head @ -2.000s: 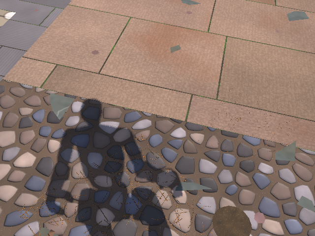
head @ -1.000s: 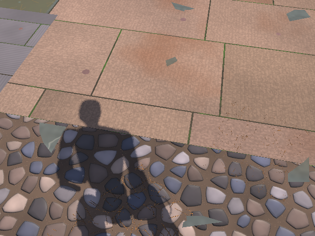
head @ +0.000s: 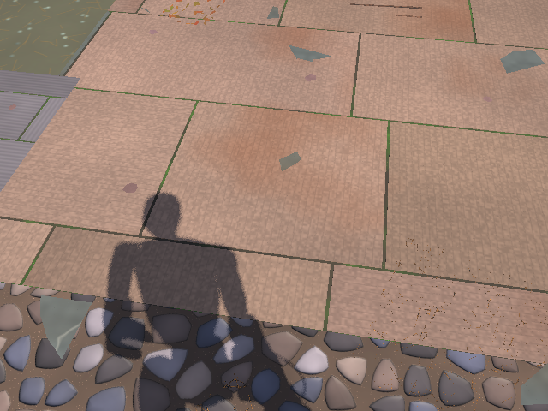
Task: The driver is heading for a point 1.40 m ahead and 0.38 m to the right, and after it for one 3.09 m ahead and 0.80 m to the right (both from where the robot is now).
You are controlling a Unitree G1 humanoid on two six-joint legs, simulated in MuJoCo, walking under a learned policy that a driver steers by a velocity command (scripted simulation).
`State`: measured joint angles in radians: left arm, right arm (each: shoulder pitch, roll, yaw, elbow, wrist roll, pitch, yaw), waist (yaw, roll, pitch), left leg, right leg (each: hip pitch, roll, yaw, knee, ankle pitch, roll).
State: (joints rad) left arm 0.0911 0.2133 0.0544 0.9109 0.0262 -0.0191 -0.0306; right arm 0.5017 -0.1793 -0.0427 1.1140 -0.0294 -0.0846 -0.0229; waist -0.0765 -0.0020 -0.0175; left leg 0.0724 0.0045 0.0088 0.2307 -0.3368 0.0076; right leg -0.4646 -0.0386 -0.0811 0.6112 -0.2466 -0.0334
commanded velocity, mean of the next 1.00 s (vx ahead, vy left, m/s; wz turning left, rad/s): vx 0.49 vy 0.00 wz -0.03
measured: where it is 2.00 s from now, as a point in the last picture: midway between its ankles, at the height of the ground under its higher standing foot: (326, 220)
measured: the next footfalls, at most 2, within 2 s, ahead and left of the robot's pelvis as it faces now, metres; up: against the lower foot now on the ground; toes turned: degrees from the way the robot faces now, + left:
right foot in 0.04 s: +0.14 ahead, -0.11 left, +0.00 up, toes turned -5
left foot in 0.56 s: +0.47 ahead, +0.03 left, +0.00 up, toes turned +4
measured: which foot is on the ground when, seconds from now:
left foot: down 0.00-0.06, up 0.08-0.54, down 0.56-1.00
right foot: up 0.00-0.02, down 0.04-0.56, up 0.58-1.00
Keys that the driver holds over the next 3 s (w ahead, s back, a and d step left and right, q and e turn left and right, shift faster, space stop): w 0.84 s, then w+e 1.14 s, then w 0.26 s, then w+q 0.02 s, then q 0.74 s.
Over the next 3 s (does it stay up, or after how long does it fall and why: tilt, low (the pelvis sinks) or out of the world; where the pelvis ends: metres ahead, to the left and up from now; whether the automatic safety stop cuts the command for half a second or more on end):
stays up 1.31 -0.41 0.00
